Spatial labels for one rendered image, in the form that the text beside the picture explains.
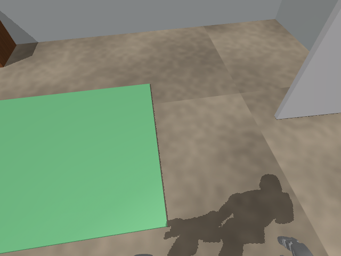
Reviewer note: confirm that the right robot hand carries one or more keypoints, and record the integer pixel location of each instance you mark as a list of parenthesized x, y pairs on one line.
[(292, 244)]

